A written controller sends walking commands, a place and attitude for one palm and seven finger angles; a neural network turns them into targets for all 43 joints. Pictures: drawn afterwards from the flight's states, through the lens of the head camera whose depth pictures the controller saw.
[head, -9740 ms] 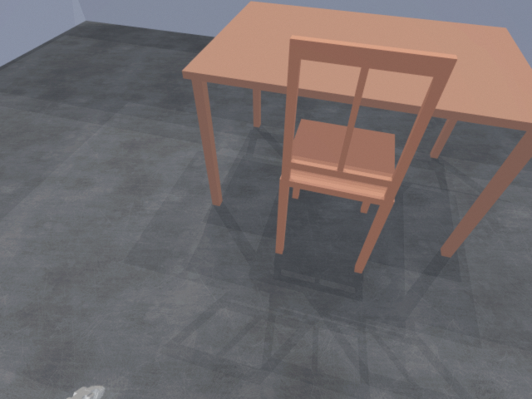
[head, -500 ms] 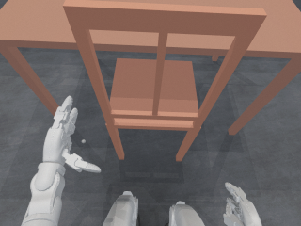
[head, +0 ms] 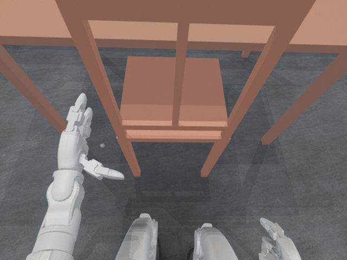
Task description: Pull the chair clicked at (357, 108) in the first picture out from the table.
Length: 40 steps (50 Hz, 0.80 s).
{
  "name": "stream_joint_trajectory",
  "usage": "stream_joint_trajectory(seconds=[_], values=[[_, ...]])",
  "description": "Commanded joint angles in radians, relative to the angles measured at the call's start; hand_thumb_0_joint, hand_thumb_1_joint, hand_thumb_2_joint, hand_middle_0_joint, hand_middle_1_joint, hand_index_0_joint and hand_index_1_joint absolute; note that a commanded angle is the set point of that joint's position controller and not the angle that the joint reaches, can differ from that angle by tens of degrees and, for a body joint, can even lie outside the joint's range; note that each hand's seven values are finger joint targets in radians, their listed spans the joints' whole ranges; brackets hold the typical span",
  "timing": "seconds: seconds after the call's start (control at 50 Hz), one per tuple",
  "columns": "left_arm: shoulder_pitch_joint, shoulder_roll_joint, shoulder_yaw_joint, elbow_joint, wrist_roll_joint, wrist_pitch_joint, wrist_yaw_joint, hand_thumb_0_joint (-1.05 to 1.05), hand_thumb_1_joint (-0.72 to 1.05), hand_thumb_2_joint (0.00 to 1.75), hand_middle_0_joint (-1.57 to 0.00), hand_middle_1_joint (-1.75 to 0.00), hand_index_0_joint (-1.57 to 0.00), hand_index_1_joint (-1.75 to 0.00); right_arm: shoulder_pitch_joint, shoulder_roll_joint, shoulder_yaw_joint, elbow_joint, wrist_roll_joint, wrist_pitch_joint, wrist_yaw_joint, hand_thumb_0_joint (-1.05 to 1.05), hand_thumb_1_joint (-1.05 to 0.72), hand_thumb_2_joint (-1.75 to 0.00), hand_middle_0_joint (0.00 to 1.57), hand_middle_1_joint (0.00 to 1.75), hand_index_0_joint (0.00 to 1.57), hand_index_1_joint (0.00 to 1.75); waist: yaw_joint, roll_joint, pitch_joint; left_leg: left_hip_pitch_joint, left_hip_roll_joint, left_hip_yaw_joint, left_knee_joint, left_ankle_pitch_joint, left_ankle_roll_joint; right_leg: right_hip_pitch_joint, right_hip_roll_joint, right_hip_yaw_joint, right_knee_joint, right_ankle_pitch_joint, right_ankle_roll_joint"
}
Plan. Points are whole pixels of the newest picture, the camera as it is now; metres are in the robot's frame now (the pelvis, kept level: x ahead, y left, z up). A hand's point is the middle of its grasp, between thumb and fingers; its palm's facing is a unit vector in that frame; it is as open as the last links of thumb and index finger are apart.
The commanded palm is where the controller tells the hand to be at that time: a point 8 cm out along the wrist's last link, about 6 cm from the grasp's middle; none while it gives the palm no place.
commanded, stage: aim the fingers beside a spindle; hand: left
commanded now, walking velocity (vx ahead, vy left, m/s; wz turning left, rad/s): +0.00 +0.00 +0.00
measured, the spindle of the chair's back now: (178, 87) +0.49 +0.01 +0.07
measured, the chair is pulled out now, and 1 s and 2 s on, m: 0.00 0.00 0.00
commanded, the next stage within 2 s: none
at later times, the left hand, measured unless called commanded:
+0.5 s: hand (105, 151) +0.34 +0.17 +0.01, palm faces +0.03 -1.00 -0.05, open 16.9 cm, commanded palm +0.32 +0.21 +0.02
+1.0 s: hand (101, 149) +0.34 +0.17 +0.03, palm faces +0.06 -1.00 -0.07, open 16.9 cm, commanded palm +0.32 +0.22 +0.03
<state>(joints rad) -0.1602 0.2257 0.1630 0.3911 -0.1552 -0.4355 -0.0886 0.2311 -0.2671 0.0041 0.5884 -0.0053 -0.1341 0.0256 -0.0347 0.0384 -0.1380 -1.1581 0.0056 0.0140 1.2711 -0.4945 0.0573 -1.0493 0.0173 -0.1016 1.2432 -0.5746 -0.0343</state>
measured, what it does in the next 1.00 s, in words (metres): stands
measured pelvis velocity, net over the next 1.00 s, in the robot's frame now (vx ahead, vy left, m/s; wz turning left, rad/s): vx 0.00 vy -0.01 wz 0.00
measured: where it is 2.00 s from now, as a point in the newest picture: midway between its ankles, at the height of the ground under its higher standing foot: outside the picture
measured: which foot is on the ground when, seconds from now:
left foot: down 0.00-1.00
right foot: down 0.00-1.00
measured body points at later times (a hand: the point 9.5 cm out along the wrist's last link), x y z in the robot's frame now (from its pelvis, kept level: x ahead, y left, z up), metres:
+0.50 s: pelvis +0.00 -0.01 +0.00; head +0.12 +0.00 +0.43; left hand +0.34 +0.22 +0.02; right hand +0.16 -0.26 -0.10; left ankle +0.05 +0.08 -0.62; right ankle +0.01 -0.11 -0.62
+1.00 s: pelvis +0.00 -0.01 +0.00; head +0.12 +0.00 +0.43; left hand +0.33 +0.22 +0.04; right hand +0.15 -0.26 -0.10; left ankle +0.05 +0.08 -0.62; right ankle +0.01 -0.11 -0.62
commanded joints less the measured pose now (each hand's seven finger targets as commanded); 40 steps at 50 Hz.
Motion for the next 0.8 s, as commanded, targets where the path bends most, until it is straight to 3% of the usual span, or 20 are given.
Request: stream_joint_trajectory(seconds=[0.0,0.04,0.06,0.08,0.12,0.16,0.18,0.24,0.26,0.32,0.36,0.42,0.44,0.48,0.54,0.6,0.64,0.7,0.74,0.78], values=[[-0.121,0.117,0.035,-0.193,-0.015,-0.055,-0.005,0.0,-0.5,0.3,-0.06,-0.08,-0.06,-0.08,0.032,-0.153,-0.063,-0.121,0.011,-0.029,-0.003,0.0,-0.9,-0.9,0.2,0.3,0.2,0.3,-0.004,0.029,-0.434,0.456,0.008,-0.121,-0.165,0.313,-0.043,0.093,0.008,0.063,-0.171,0.281,-0.004],[-0.088,0.132,0.06,-0.1,-0.02,-0.028,-0.015,0.0,-0.5,0.3,-0.06,-0.08,-0.06,-0.08,0.031,-0.158,-0.059,-0.121,0.019,-0.02,-0.004,0.0,-0.9,-0.9,0.2,0.3,0.2,0.3,-0.005,-0.037,-0.352,0.354,0.001,-0.105,-0.164,0.253,-0.031,0.112,0.01,0.069,-0.183,0.26,-0.005],[-0.122,0.115,0.04,-0.109,-0.019,-0.027,-0.023,0.0,-0.5,0.3,-0.06,-0.08,-0.06,-0.08,0.022,-0.156,-0.059,-0.12,0.022,-0.017,-0.005,0.0,-0.9,-0.9,0.2,0.3,0.2,0.3,-0.019,-0.048,-0.343,0.337,0.002,-0.102,-0.159,0.23,-0.027,0.104,0.006,0.072,-0.183,0.25,-0.001],[-0.113,0.105,0.036,-0.109,-0.021,-0.024,-0.029,0.0,-0.5,0.3,-0.06,-0.08,-0.06,-0.08,0.019,-0.154,-0.06,-0.125,0.023,-0.015,-0.005,0.0,-0.9,-0.9,0.2,0.3,0.2,0.3,-0.01,-0.035,-0.342,0.33,-0.001,-0.096,-0.162,0.215,-0.027,0.111,0.005,0.074,-0.186,0.237,-0.002],[-0.157,0.124,0.049,-0.144,-0.03,-0.035,-0.034,0.0,-0.5,0.3,-0.06,-0.08,-0.06,-0.08,0.021,-0.153,-0.06,-0.128,0.023,-0.015,-0.008,0.0,-0.9,-0.9,0.2,0.3,0.2,0.3,-0.013,-0.034,-0.357,0.329,-0.004,-0.092,-0.153,0.209,-0.023,0.123,0.005,0.083,-0.192,0.239,-0.002],[-0.165,0.183,0.098,-0.224,-0.037,-0.067,-0.032,0.0,-0.5,0.3,-0.06,-0.08,-0.06,-0.08,0.023,-0.153,-0.063,-0.136,0.017,-0.022,-0.012,0.0,-0.9,-0.9,0.2,0.3,0.2,0.3,0.006,0.013,-0.417,0.361,-0.006,-0.089,-0.146,0.255,-0.025,0.155,0.005,0.096,-0.186,0.276,-0.004],[-0.188,0.16,0.069,-0.254,-0.035,-0.082,-0.032,0.0,-0.5,0.3,-0.06,-0.08,-0.06,-0.08,0.021,-0.146,-0.06,-0.134,0.015,-0.027,-0.011,0.0,-0.9,-0.9,0.2,0.3,0.2,0.3,-0.005,0.032,-0.42,0.389,-0.004,-0.092,-0.145,0.274,-0.026,0.146,0.006,0.091,-0.182,0.289,-0.005],[-0.192,0.189,0.081,-0.329,-0.036,-0.119,-0.018,0.0,-0.5,0.3,-0.06,-0.08,-0.06,-0.08,0.03,-0.149,-0.062,-0.126,0.01,-0.041,-0.01,0.0,-0.9,-0.9,0.2,0.3,0.2,0.3,0.0,0.08,-0.461,0.464,0.001,-0.107,-0.14,0.346,-0.033,0.127,0.011,0.084,-0.17,0.322,-0.008],[-0.159,0.163,0.066,-0.313,-0.031,-0.117,-0.018,0.0,-0.5,0.3,-0.06,-0.08,-0.06,-0.08,0.03,-0.144,-0.061,-0.122,0.007,-0.042,-0.008,0.0,-0.9,-0.9,0.2,0.3,0.2,0.3,-0.003,0.075,-0.457,0.475,0.001,-0.109,-0.142,0.351,-0.034,0.127,0.011,0.082,-0.171,0.326,-0.007],[-0.128,0.108,0.021,-0.188,-0.028,-0.081,-0.034,0.0,-0.5,0.3,-0.06,-0.08,-0.06,-0.08,0.018,-0.147,-0.06,-0.107,0.015,-0.037,-0.009,0.0,-0.9,-0.9,0.2,0.3,0.2,0.3,-0.029,0.005,-0.356,0.377,0.001,-0.101,-0.142,0.242,-0.027,0.095,0.009,0.082,-0.188,0.256,-0.001],[-0.154,0.112,0.029,-0.095,-0.026,-0.053,-0.051,0.0,-0.5,0.3,-0.06,-0.08,-0.06,-0.08,0.014,-0.155,-0.057,-0.098,0.023,-0.033,-0.014,0.0,-0.9,-0.9,0.2,0.3,0.2,0.3,-0.036,-0.04,-0.299,0.294,-0.001,-0.093,-0.135,0.167,-0.021,0.074,0.006,0.089,-0.193,0.201,-0.001],[-0.148,0.099,0.012,-0.124,-0.033,-0.034,-0.066,0.0,-0.5,0.3,-0.06,-0.08,-0.06,-0.08,0.007,-0.156,-0.06,-0.121,0.027,-0.031,-0.015,0.0,-0.9,-0.9,0.2,0.3,0.2,0.3,-0.016,-0.004,-0.344,0.324,-0.006,-0.092,-0.144,0.172,-0.022,0.089,0.002,0.09,-0.193,0.199,-0.006],[-0.151,0.131,0.044,-0.167,-0.037,-0.041,-0.061,0.0,-0.5,0.3,-0.06,-0.08,-0.06,-0.08,0.011,-0.159,-0.062,-0.131,0.024,-0.034,-0.016,0.0,-0.9,-0.9,0.2,0.3,0.2,0.3,0.002,0.026,-0.388,0.357,-0.005,-0.096,-0.143,0.212,-0.025,0.098,0.003,0.085,-0.179,0.224,-0.01],[-0.18,0.159,0.061,-0.265,-0.038,-0.063,-0.046,0.0,-0.5,0.3,-0.06,-0.08,-0.06,-0.08,0.014,-0.152,-0.064,-0.138,0.017,-0.037,-0.014,0.0,-0.9,-0.9,0.2,0.3,0.2,0.3,0.006,0.055,-0.455,0.419,-0.003,-0.101,-0.14,0.276,-0.029,0.117,0.003,0.087,-0.173,0.274,-0.008],[-0.152,0.216,0.12,-0.328,-0.033,-0.097,-0.003,0.0,-0.5,0.3,-0.06,-0.08,-0.06,-0.08,0.021,-0.148,-0.062,-0.14,0.009,-0.041,-0.009,0.0,-0.9,-0.9,0.2,0.3,0.2,0.3,0.02,0.057,-0.482,0.443,-0.003,-0.102,-0.136,0.342,-0.032,0.142,0.012,0.085,-0.16,0.326,-0.008],[-0.114,0.169,0.094,-0.273,-0.023,-0.099,0.01,0.0,-0.5,0.3,-0.06,-0.08,-0.06,-0.08,0.016,-0.138,-0.058,-0.124,0.007,-0.039,-0.002,0.0,-0.9,-0.9,0.2,0.3,0.2,0.3,0.003,0.021,-0.419,0.403,-0.002,-0.099,-0.14,0.306,-0.031,0.134,0.013,0.082,-0.166,0.309,-0.004],[-0.11,0.145,0.074,-0.164,-0.022,-0.072,-0.006,0.0,-0.5,0.3,-0.06,-0.08,-0.06,-0.08,0.015,-0.147,-0.056,-0.114,0.014,-0.033,-0.005,0.0,-0.9,-0.9,0.2,0.3,0.2,0.3,-0.022,-0.041,-0.344,0.317,-0.004,-0.09,-0.134,0.223,-0.021,0.117,0.013,0.088,-0.184,0.254,-0.001],[-0.099,0.089,0.025,-0.074,-0.036,-0.038,-0.057,0.0,-0.5,0.3,-0.06,-0.08,-0.06,-0.08,0.0,-0.151,-0.053,-0.119,0.028,-0.026,-0.011,0.0,-0.9,-0.9,0.2,0.3,0.2,0.3,-0.027,-0.073,-0.293,0.236,-0.01,-0.073,-0.132,0.13,-0.016,0.115,0.005,0.111,-0.21,0.175,0.002],[-0.147,0.089,0.008,-0.1,-0.05,-0.033,-0.088,0.0,-0.5,0.3,-0.06,-0.08,-0.06,-0.08,0.002,-0.154,-0.055,-0.127,0.035,-0.032,-0.017,0.0,-0.9,-0.9,0.2,0.3,0.2,0.3,-0.025,-0.041,-0.31,0.254,-0.009,-0.073,-0.13,0.136,-0.014,0.118,0.001,0.118,-0.215,0.17,-0.003],[-0.162,0.14,0.046,-0.179,-0.055,-0.048,-0.095,0.0,-0.5,0.3,-0.06,-0.08,-0.06,-0.08,0.013,-0.155,-0.061,-0.13,0.029,-0.038,-0.022,0.0,-0.9,-0.9,0.2,0.3,0.2,0.3,-0.01,-0.004,-0.385,0.305,-0.008,-0.078,-0.13,0.187,-0.017,0.147,0.001,0.118,-0.207,0.219,-0.004]])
